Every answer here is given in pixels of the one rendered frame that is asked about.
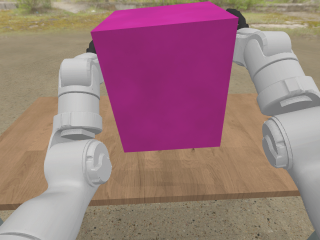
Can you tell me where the right robot forearm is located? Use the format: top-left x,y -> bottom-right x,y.
232,27 -> 320,116

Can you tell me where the carton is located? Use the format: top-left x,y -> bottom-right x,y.
90,1 -> 239,153

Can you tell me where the left robot forearm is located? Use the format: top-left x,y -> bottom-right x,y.
44,52 -> 104,179

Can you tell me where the table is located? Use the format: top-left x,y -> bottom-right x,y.
0,93 -> 320,240

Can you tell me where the robot left hand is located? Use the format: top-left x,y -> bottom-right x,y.
86,40 -> 97,54

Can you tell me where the right robot upper arm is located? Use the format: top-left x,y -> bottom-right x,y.
262,106 -> 320,239

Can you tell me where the robot right hand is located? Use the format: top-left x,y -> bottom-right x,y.
226,8 -> 249,30

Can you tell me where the left robot upper arm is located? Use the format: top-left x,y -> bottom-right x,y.
0,139 -> 112,240

